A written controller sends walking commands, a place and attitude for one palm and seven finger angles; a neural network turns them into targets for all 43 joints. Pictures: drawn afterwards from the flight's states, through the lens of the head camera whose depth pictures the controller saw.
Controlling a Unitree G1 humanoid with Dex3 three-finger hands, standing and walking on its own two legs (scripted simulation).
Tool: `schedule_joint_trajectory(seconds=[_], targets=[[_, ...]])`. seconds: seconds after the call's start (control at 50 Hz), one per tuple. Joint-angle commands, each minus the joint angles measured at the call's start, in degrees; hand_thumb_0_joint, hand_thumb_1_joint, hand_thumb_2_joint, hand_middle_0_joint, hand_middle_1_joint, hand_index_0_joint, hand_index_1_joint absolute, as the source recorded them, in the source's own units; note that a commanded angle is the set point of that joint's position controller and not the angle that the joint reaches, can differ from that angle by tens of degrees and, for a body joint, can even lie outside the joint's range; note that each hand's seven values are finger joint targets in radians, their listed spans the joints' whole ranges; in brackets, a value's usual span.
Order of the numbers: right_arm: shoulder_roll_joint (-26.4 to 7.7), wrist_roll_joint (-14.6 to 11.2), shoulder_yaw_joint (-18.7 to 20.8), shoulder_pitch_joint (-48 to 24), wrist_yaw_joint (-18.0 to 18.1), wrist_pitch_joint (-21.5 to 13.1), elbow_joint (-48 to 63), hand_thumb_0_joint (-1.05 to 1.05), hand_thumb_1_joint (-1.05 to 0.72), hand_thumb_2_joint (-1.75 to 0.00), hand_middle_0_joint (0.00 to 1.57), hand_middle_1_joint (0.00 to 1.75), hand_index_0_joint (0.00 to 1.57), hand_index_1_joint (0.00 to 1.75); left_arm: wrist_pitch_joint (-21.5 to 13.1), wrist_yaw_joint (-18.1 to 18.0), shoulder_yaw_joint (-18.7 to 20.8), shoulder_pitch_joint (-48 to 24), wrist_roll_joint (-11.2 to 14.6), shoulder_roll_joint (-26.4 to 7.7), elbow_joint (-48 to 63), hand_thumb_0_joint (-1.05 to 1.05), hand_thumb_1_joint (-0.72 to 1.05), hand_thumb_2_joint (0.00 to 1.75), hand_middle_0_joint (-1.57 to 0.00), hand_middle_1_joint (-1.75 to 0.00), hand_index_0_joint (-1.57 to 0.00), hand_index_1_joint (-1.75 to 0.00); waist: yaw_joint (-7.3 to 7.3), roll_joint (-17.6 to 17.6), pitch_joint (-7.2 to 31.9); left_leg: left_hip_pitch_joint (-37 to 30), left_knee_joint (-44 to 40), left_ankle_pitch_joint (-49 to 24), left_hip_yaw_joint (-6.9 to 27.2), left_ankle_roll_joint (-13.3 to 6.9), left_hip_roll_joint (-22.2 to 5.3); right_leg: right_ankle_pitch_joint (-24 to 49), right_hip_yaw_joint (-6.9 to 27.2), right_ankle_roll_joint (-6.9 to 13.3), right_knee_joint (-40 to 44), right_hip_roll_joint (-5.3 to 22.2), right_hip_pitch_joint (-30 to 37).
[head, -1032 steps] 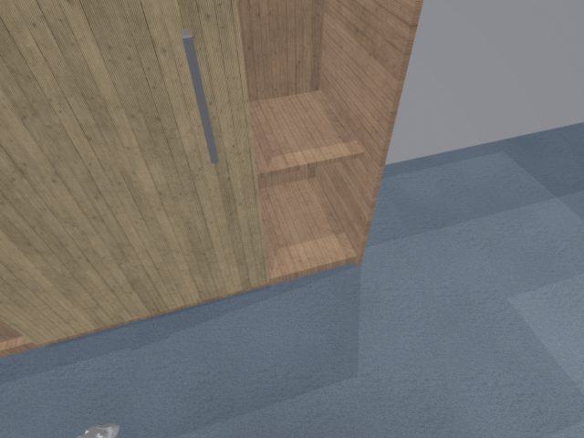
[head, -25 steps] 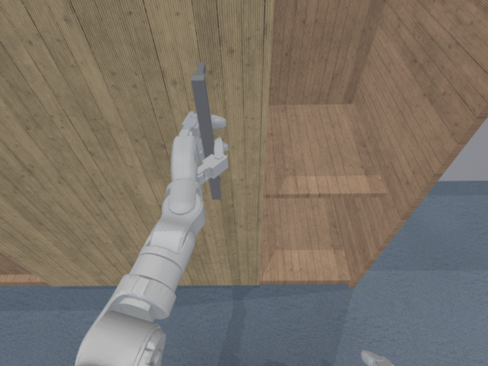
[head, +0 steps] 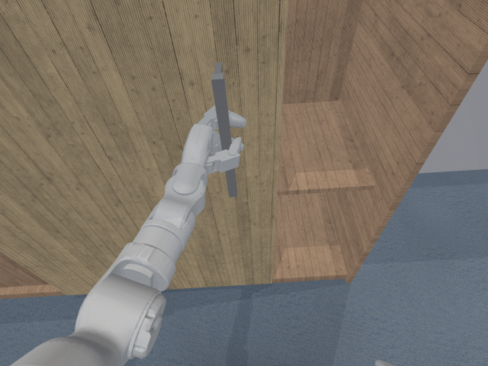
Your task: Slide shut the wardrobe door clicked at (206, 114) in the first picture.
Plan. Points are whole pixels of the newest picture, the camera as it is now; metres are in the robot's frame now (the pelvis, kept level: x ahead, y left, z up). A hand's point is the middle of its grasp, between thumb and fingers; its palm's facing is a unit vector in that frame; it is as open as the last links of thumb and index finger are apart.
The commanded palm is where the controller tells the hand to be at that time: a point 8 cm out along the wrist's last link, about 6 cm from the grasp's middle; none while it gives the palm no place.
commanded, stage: step sideways, sliding the door along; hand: left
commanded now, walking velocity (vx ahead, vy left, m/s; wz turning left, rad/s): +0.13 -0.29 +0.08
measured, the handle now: (226, 140) +0.48 +0.04 +0.10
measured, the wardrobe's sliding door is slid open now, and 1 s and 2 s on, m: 0.31 0.22 0.00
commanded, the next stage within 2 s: none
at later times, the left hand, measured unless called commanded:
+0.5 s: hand (255, 152) +0.43 -0.01 +0.12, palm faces -0.07 -0.99 -0.13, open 5.7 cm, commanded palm +0.42 +0.01 +0.11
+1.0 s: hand (291, 148) +0.44 -0.08 +0.11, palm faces +0.17 -0.97 -0.17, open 5.7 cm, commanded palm +0.42 -0.10 +0.11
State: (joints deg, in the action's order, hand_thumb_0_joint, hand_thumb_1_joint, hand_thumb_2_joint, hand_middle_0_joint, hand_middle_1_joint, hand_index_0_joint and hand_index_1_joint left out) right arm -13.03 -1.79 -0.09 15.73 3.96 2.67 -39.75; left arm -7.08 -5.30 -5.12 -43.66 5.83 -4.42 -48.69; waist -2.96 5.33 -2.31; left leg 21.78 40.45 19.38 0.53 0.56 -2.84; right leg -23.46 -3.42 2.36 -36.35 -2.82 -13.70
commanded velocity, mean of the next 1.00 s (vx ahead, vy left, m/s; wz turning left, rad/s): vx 0.06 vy -0.30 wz -0.07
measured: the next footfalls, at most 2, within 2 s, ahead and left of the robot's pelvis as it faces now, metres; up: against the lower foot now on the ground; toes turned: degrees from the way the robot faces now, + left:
right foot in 0.26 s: +0.06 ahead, -0.14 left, +0.00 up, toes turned +2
left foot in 0.56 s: +0.06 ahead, +0.00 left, +0.00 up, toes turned +15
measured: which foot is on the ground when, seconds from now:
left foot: down 0.00-0.28, up 0.30-0.54, down 0.56-0.96, up 0.98-1.00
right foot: down 0.00-0.14, up 0.16-0.24, down 0.26-0.56, up 0.58-0.94, down 0.96-1.00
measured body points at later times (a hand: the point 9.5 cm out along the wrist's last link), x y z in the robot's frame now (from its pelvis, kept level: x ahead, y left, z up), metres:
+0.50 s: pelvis +0.02 -0.09 +0.01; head +0.09 -0.09 +0.46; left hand +0.43 +0.04 +0.13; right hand +0.16 -0.32 -0.12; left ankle +0.00 +0.00 -0.68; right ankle +0.02 -0.14 -0.72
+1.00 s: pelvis +0.06 -0.24 -0.01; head +0.14 -0.24 +0.43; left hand +0.43 -0.03 +0.12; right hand +0.29 -0.39 -0.13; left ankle +0.02 -0.03 -0.71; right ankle +0.15 -0.41 -0.72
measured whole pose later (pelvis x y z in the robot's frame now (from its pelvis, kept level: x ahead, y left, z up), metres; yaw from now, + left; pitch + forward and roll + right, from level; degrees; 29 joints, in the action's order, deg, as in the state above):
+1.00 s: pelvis +0.06 -0.24 -0.01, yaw +11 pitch -5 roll -4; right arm -10.5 -3.8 0.2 4.8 1.0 0.6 -35.2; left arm -7.1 -7.3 -7.8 -35.6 4.4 -7.5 -26.0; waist 4.6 8.2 -14.8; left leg 16.9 47.1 24.4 4.2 4.8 -15.1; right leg -13.3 -4.9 -3.7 -36.1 3.6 -15.4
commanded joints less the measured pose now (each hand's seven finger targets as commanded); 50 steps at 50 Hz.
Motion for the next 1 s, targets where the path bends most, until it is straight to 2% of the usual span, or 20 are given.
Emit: schedule_joint_trajectory(seconds=[0.0, 0.06, 0.1, 0.14, 0.18, 0.22, 0.24, 0.28, 0.34, 0.46, 0.5, 0.52, 0.54, 0.56, 0.62, 0.74, 0.84, 0.9, 0.94, 0.98], targets=[[-6.15, 0.04, 2.36, -2.4, 0.64, -2.03, 6.43, 0.0, -0.9, -0.9, 0.2, 0.3, 0.2, 0.3, -2.47, 1.82, -0.05, -27.34, -2.05, -2.21, 11.61, 0.0, 0.9, 0.9, -0.45, -1.4, -0.45, -1.4, -0.78, -15.79, 14.53, -7.35, 3.67, -18.42, -1.37, -3.53, -2.08, 24.57, 6.13, 1.66, 11.46, 7.53, 5.63], [-6.27, 0.48, 2.79, -2.83, 0.68, -2.0, 5.98, 0.0, -0.9, -0.9, 0.2, 0.3, 0.2, 0.3, -2.7, 2.55, -0.98, -26.97, -2.04, -1.07, 13.07, 0.0, 0.9, 0.9, -0.45, -1.4, -0.45, -1.4, -1.42, -8.92, 14.85, -13.2, -0.5, -20.36, 0.83, -4.93, -3.63, 29.52, 3.29, 0.4, 3.21, 6.48, 1.01], [-7.07, 1.14, 3.29, -1.15, 0.59, -1.98, 5.74, 0.0, -0.9, -0.9, 0.2, 0.3, 0.2, 0.3, -3.72, 3.43, -2.75, -27.07, -0.95, 1.29, 15.33, 0.0, 0.9, 0.9, -0.45, -1.4, -0.45, -1.4, -3.0, 3.05, 16.65, -25.15, -8.55, -31.57, 18.74, -11.5, -13.5, 15.04, 1.4, -2.01, -12.55, 0.91, -12.92], [-5.89, 1.23, 3.22, -2.18, 0.08, -1.55, 6.55, 0.0, -0.9, -0.9, 0.2, 0.3, 0.2, 0.3, -3.83, 4.53, -3.38, -26.0, -0.66, 0.17, 19.62, 0.0, 0.9, 0.9, -0.45, -1.4, -0.45, -1.4, -1.93, 4.49, 14.9, -31.85, -9.37, -40.35, 28.8, -15.7, -20.63, -8.78, 8.18, -0.64, -18.37, 2.74, -22.94], [-6.19, 0.82, 3.05, -4.72, 0.08, -0.74, 7.61, 0.0, -0.9, -0.9, 0.2, 0.3, 0.2, 0.3, -3.4, 4.31, -1.2, -23.67, -0.86, -1.99, 21.17, 0.0, 0.9, 0.9, -0.45, -1.4, -0.45, -1.4, -0.1, -1.24, 15.92, -22.8, -5.46, -34.87, 21.66, -12.88, -19.72, -8.77, 10.45, 0.28, -8.08, 4.58, -12.76], [-6.16, -0.15, 2.97, -5.69, 0.19, -0.72, 8.19, 0.0, -0.9, -0.9, 0.2, 0.3, 0.2, 0.3, -3.51, 3.84, -0.34, -24.2, -1.67, -2.85, 21.47, 0.0, 0.9, 0.9, -0.45, -1.4, -0.45, -1.4, 0.51, -4.47, 17.83, -8.88, 0.91, -22.56, 6.67, -6.44, -11.93, 6.16, 4.85, 0.17, 9.98, 2.5, 8.69], [-5.77, -0.75, 2.67, -4.32, 0.48, -1.03, 7.64, 0.0, -0.9, -0.9, 0.2, 0.3, 0.2, 0.3, -3.09, 3.4, 0.17, -23.95, -2.2, -4.43, 20.69, 0.0, 0.9, 0.9, -0.45, -1.4, -0.45, -1.4, -0.02, -12.7, 18.06, -2.32, 5.84, -11.29, -0.1, -3.43, -5.07, 11.17, 4.62, 0.81, 15.06, 3.87, 15.49], [-4.8, -0.93, 3.1, -8.65, 0.62, -1.41, 7.96, 0.0, -0.9, -0.9, 0.2, 0.3, 0.2, 0.3, -2.09, 2.69, 1.95, -24.61, -2.66, -5.32, 16.6, 0.0, 0.9, 0.9, -0.45, -1.4, -0.45, -1.4, 2.12, -31.06, 8.19, 10.54, 27.68, 13.23, -1.58, -0.73, 2.16, 1.08, 26.84, 6.87, 25.46, 16.87, 9.0], [-4.12, 0.55, 2.99, -6.88, 0.49, -3.47, 4.41, 0.0, -0.9, -0.9, 0.2, 0.3, 0.2, 0.3, -4.6, 2.59, -2.05, -28.2, -3.81, -0.98, 19.73, 0.0, 0.9, 0.9, -0.45, -1.4, -0.45, -1.4, 0.28, -11.73, 9.78, 10.59, 27.31, 6.8, -0.45, 0.19, -0.58, 26.26, 17.19, 10.42, 15.57, 15.19, 15.07], [-3.65, 0.95, 3.14, -6.94, 0.66, -3.17, 7.66, 0.0, -0.9, -0.9, 0.2, 0.3, 0.2, 0.3, -7.49, 2.96, -5.6, -25.63, -4.09, 2.7, 22.94, 0.0, 0.9, 0.9, -0.45, -1.4, -0.45, -1.4, 2.21, -16.85, 14.97, 1.17, -0.69, 0.26, -8.12, -0.69, 0.35, 51.99, 10.05, 4.68, 9.02, 11.93, 20.97], [-4.7, 0.32, 3.69, -5.4, 0.9, -2.88, 7.67, 0.0, -0.9, -0.9, 0.2, 0.3, 0.2, 0.3, -7.83, 3.3, -7.77, -27.5, -3.63, 3.69, 26.19, 0.0, 0.9, 0.9, -0.45, -1.4, -0.45, -1.4, -0.56, -13.46, 19.13, -18.92, -17.28, -12.68, -6.48, -3.5, -1.97, 54.97, 6.67, -0.87, -4.3, 9.54, 9.21], [-6.39, 0.47, 4.6, -4.91, 0.54, -2.74, 7.96, 0.0, -0.9, -0.9, 0.2, 0.3, 0.2, 0.3, -8.05, 3.69, -9.48, -28.36, -2.66, 5.18, 27.66, 0.0, 0.9, 0.9, -0.45, -1.4, -0.45, -1.4, -2.43, -6.25, 21.1, -34.01, -21.1, -31.89, 3.77, -8.28, -12.27, 38.05, 3.23, -4.64, -18.9, 5.93, -6.01], [-8.13, 0.13, 5.17, -7.26, -0.96, -2.05, 9.77, 0.0, -0.9, -0.9, 0.2, 0.3, 0.2, 0.3, -8.19, 4.34, -11.92, -28.99, -1.18, 8.01, 28.77, 0.0, 0.9, 0.9, -0.45, -1.4, -0.45, -1.4, -1.68, 6.7, 21.21, -42.95, -15.97, -51.18, 22.17, -15.89, -28.28, -3.17, 7.19, -4.5, -36.24, 1.6, -22.83], [-5.78, 0.42, 3.66, -9.78, -2.13, -2.49, 10.27, 0.0, -0.9, -0.9, 0.2, 0.3, 0.2, 0.3, -7.24, 4.3, -10.52, -26.42, -1.14, 7.02, 29.21, 0.0, 0.9, 0.9, -0.45, -1.4, -0.45, -1.4, -1.17, -0.73, 21.45, -44.94, -13.92, -49.64, 24.41, -17.01, -30.08, -4.68, 13.37, -1.49, -45.63, 2.28, -28.31], [-7.04, 0.47, 3.89, -10.35, -2.16, -1.07, 8.74, 0.0, -0.9, -0.9, 0.2, 0.3, 0.2, 0.3, -5.47, 4.08, -8.52, -27.68, -2.89, 3.41, 34.22, 0.0, 0.9, 0.9, -0.45, -1.4, -0.45, -1.4, 0.48, -8.79, 16.14, -36.99, -14.07, -37.5, 16.75, -13.86, -27.75, -2.07, 11.63, -1.42, -42.97, 7.3, -34.79], [-6.06, -1.61, 3.73, -9.47, -2.14, -2.73, 12.51, 0.0, -0.9, -0.9, 0.2, 0.3, 0.2, 0.3, -2.49, 5.18, -16.0, -28.49, -3.32, 11.62, 33.76, 0.0, 0.9, 0.9, -0.45, -1.4, -0.45, -1.4, -0.19, 6.19, 14.1, -21.32, -16.45, -27.99, -3.49, -7.88, -17.98, 4.9, -0.34, -2.86, -20.14, 7.37, -15.1], [-5.21, -2.35, 3.52, -10.11, -2.25, -4.31, 13.64, 0.0, -0.9, -0.9, 0.2, 0.3, 0.2, 0.3, -3.43, 4.27, -15.32, -26.06, -2.55, 10.19, 37.45, 0.0, 0.9, 0.9, -0.45, -1.4, -0.45, -1.4, -0.19, 10.69, 15.8, -23.9, -9.32, -34.84, -5.63, -5.55, -16.94, 5.13, -3.06, -3.1, -6.63, 4.56, -5.96], [-3.33, -2.49, 2.9, -10.54, -2.49, -4.3, 12.91, 0.0, -0.9, -0.9, 0.2, 0.3, 0.2, 0.3, -4.9, 3.43, -14.44, -23.01, -3.5, 7.61, 41.3, 0.0, 0.9, 0.9, -0.45, -1.4, -0.45, -1.4, 0.3, 2.04, 17.35, -21.88, 4.61, -30.37, -4.16, -1.27, -11.66, 23.49, -2.24, -2.66, 13.89, 3.57, 6.86], [-0.3, -2.13, 2.24, -11.39, -1.76, -5.05, 11.65, 0.0, -0.9, -0.9, 0.2, 0.3, 0.2, 0.3, -5.29, 2.17, -12.73, -18.87, -5.18, 2.69, 40.09, 0.0, 0.9, 0.9, -0.45, -1.4, -0.45, -1.4, -0.38, -15.33, 15.54, -3.99, 14.2, 2.23, -6.76, 1.4, -3.17, 57.61, 6.29, 1.45, 12.34, 13.96, 16.82], [-2.4, -1.53, 4.76, -11.87, -0.59, -4.29, 11.25, 0.0, -0.9, -0.9, 0.2, 0.3, 0.2, 0.3, -4.43, 1.92, -11.0, -15.13, -4.41, 2.32, 40.43, 0.0, 0.9, 0.9, -0.45, -1.4, -0.45, -1.4, 1.2, -38.4, 18.04, -0.51, 20.67, 14.69, -1.72, 1.68, -2.07, 57.95, 14.42, 6.27, 9.1, 17.76, 15.42]])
